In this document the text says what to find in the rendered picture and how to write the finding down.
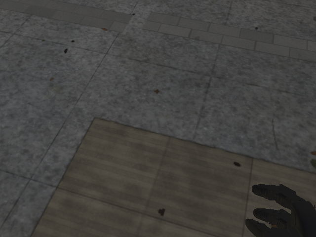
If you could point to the right robot hand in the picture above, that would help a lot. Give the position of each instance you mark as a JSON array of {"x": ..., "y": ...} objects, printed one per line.
[{"x": 300, "y": 222}]

